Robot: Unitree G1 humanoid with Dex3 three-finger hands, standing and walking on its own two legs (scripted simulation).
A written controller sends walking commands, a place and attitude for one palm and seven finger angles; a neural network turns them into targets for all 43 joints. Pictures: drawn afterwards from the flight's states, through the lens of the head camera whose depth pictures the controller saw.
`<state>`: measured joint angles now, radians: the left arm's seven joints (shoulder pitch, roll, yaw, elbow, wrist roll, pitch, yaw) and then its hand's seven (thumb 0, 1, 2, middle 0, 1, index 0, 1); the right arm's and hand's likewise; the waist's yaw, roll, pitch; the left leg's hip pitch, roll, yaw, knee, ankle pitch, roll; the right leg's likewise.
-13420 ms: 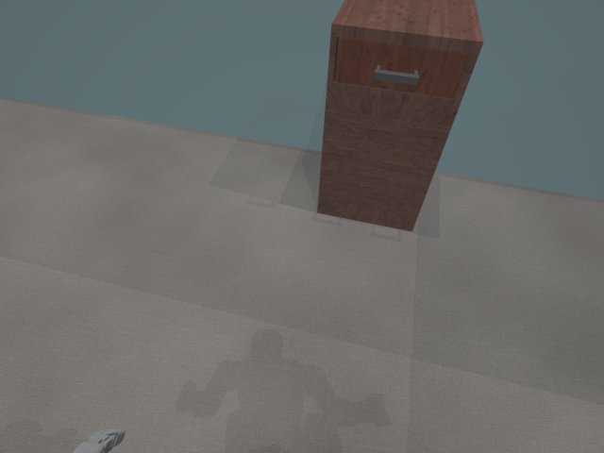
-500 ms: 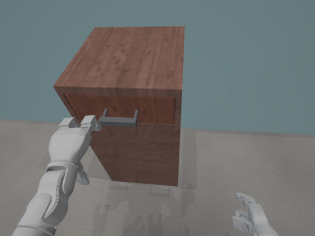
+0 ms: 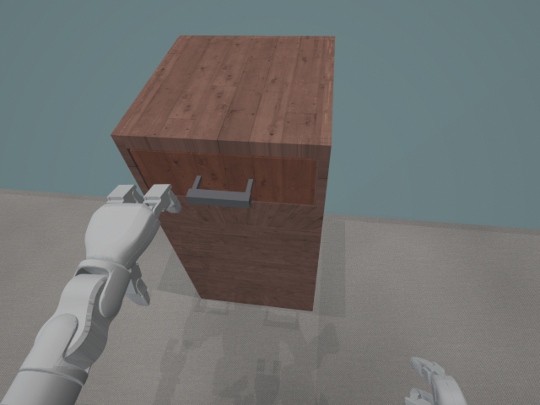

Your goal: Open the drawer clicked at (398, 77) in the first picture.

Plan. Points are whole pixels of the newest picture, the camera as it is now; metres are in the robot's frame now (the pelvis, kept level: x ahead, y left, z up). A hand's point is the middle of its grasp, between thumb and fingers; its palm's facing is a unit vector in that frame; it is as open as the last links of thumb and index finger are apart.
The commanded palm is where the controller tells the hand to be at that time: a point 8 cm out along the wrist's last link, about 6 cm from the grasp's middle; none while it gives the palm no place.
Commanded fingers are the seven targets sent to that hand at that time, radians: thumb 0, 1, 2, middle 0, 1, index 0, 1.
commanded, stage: raise the hand with hooked fingers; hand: left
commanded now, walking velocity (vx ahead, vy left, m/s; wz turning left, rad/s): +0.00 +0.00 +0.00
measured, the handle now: (221, 190) +0.52 +0.19 -0.05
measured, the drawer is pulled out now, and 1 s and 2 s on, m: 0.00 0.00 0.00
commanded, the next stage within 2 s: move the hooked fingers above the handle in 0.02 s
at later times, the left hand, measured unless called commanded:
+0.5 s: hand (163, 224) +0.35 +0.22 +0.06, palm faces +0.03 -0.08 -1.00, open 13.8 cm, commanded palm +0.32 +0.23 +0.11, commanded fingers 0.00 -0.50 0.30 -0.30 -1.20 -0.30 -1.20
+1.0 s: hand (180, 217) +0.39 +0.22 +0.03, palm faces -0.05 -0.05 -1.00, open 13.8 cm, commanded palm +0.37 +0.21 +0.09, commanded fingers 0.00 -0.50 0.30 -0.30 -1.20 -0.30 -1.20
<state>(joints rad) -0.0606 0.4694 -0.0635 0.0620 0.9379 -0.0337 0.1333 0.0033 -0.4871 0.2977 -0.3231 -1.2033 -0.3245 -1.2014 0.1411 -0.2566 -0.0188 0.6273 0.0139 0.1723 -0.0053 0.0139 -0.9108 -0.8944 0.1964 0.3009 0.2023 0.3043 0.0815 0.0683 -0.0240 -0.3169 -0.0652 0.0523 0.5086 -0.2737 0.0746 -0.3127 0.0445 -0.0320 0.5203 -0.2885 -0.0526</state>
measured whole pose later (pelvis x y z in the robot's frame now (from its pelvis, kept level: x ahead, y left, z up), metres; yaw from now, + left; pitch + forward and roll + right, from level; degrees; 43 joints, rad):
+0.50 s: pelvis +0.00 +0.00 +0.00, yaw +0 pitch +7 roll +0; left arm -0.30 0.43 -0.12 0.33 0.97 0.01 0.17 0.00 -0.49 0.30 -0.32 -1.20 -0.32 -1.20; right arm 0.15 -0.24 -0.01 0.63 0.03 0.17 -0.02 0.01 -0.91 -0.89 0.20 0.30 0.20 0.30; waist 0.05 0.05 -0.05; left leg -0.39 -0.07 0.06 0.55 -0.28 0.08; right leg -0.38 0.04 -0.03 0.56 -0.30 -0.05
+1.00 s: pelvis +0.01 -0.01 -0.01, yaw +0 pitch +10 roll +0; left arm -0.38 0.41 -0.13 0.52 0.99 0.08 0.20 0.00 -0.49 0.30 -0.32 -1.20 -0.32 -1.20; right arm 0.20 -0.25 -0.04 0.64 0.04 0.19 -0.02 0.01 -0.91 -0.89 0.20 0.30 0.20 0.30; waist 0.02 0.05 -0.09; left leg -0.44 -0.05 0.06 0.58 -0.32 0.06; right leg -0.44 0.06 -0.03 0.59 -0.33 -0.07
